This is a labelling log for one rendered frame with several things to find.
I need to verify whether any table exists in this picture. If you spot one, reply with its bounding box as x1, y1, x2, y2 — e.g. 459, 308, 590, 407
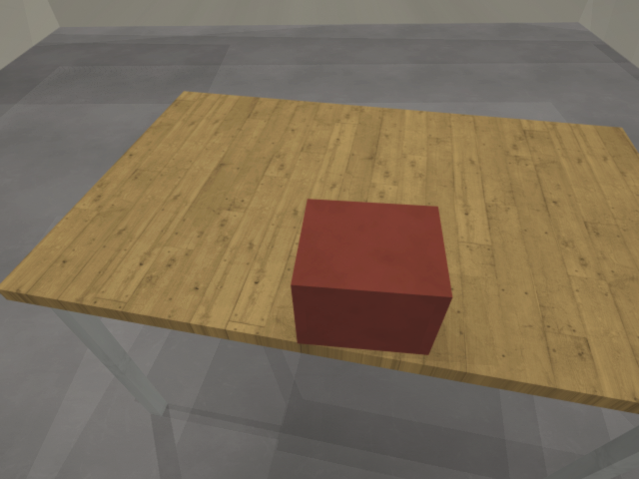
0, 91, 639, 479

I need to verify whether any carton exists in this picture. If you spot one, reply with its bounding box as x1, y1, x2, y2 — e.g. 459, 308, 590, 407
291, 199, 452, 355

